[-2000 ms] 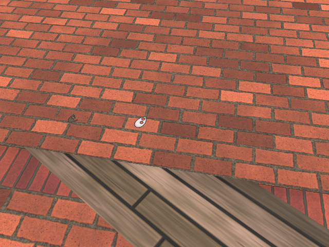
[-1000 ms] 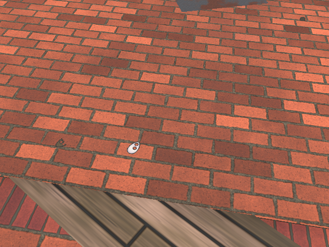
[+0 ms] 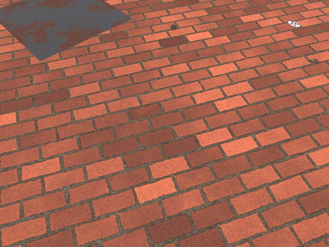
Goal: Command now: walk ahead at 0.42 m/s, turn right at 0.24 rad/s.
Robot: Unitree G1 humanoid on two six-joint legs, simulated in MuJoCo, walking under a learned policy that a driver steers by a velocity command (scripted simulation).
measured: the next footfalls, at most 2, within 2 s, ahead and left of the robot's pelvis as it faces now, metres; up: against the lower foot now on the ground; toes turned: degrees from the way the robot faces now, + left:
right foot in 0.22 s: +0.24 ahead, -0.16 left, -0.01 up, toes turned -1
left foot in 0.56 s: +0.33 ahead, +0.07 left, -0.10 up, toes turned +3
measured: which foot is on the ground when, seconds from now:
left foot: down 0.00-0.26, up 0.28-0.54, down 0.56-1.00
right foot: up 0.00-0.20, down 0.22-0.56, up 0.58-0.80, down 0.82-1.00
